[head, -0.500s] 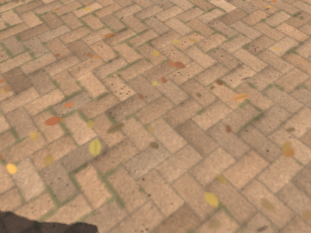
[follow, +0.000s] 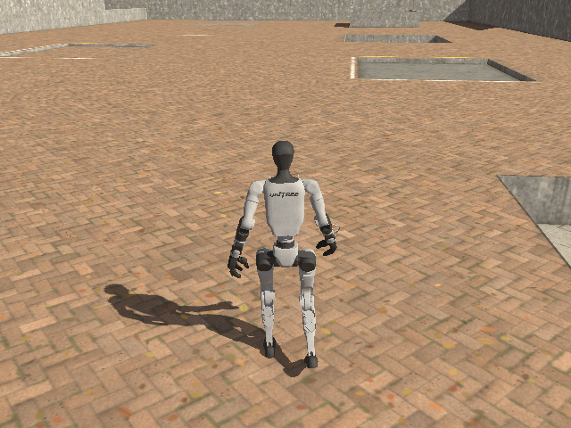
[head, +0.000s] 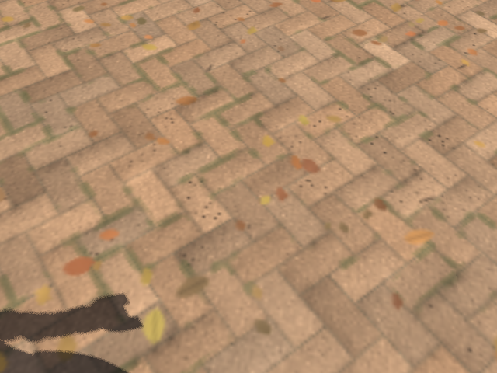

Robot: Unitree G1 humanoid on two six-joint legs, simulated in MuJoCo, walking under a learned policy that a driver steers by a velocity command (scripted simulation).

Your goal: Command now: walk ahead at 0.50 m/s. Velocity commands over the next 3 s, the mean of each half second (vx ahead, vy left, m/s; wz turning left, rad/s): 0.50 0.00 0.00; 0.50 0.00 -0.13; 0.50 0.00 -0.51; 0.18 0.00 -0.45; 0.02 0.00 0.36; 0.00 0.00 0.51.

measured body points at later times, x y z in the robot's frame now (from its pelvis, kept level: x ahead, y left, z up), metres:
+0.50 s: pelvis +0.29 -0.05 +0.00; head +0.32 -0.06 +0.44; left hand +0.47 +0.21 -0.10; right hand +0.31 -0.34 -0.14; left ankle +0.12 +0.09 -0.66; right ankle +0.38 -0.14 -0.73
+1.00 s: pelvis +0.57 -0.02 -0.01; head +0.61 -0.02 +0.44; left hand +0.56 +0.26 -0.14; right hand +0.78 -0.27 -0.08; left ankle +0.69 +0.08 -0.73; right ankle +0.39 -0.14 -0.71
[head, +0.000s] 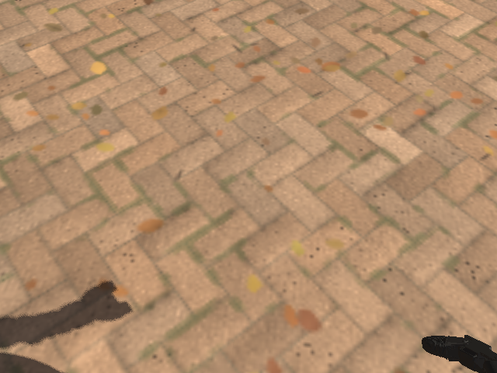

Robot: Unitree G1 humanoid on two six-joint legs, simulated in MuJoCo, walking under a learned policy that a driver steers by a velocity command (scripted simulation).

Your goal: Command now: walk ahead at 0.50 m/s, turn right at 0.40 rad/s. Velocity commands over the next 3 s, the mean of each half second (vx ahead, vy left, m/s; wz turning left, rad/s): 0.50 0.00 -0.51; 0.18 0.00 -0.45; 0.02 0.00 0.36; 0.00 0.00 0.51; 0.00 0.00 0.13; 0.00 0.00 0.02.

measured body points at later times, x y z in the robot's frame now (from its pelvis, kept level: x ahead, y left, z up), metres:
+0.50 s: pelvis +0.25 -0.05 -0.01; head +0.28 -0.08 +0.44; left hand +0.52 +0.14 -0.09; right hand +0.20 -0.35 -0.14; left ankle +0.12 +0.12 -0.71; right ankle +0.34 -0.17 -0.73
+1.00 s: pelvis +0.43 -0.11 +0.01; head +0.44 -0.12 +0.46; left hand +0.68 +0.07 -0.09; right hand +0.43 -0.42 -0.10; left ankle +0.55 -0.03 -0.72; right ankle +0.34 -0.17 -0.72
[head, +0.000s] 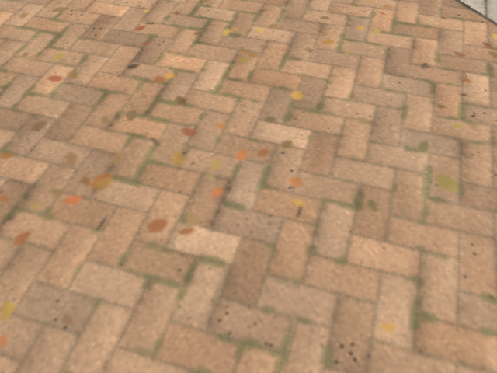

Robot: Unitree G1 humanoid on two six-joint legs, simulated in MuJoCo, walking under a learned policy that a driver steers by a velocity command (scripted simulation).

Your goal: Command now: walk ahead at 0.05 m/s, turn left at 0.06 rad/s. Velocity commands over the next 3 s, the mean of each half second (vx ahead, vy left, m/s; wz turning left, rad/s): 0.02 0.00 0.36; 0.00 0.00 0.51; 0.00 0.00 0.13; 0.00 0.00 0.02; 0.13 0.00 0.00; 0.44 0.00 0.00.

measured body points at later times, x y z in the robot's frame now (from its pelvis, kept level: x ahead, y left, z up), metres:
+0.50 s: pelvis +0.01 +0.01 +0.01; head +0.06 +0.00 +0.46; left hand +0.04 +0.31 -0.10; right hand +0.25 -0.22 -0.10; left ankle +0.00 +0.15 -0.68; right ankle -0.03 -0.10 -0.73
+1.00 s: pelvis +0.02 +0.04 +0.00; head +0.05 +0.06 +0.45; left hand +0.01 +0.36 -0.10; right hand +0.30 -0.13 -0.09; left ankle +0.01 +0.15 -0.73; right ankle +0.11 -0.08 -0.71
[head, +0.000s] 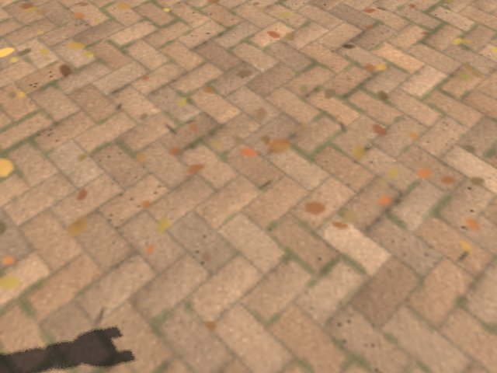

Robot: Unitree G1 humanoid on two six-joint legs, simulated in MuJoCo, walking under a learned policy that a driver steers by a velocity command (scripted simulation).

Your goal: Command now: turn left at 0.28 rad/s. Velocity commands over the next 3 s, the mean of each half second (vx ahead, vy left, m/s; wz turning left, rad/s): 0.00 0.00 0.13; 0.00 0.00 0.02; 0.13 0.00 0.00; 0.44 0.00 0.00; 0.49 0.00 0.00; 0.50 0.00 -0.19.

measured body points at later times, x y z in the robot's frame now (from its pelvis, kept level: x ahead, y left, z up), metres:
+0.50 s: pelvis +0.02 -0.02 +0.00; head +0.03 -0.02 +0.45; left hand +0.15 +0.23 -0.11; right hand +0.15 -0.28 -0.12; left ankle +0.03 +0.11 -0.74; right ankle +0.02 -0.14 -0.74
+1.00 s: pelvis +0.02 -0.03 +0.00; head +0.03 -0.03 +0.45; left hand +0.10 +0.22 -0.13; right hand +0.11 -0.29 -0.14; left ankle +0.03 +0.11 -0.74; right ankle +0.02 -0.14 -0.74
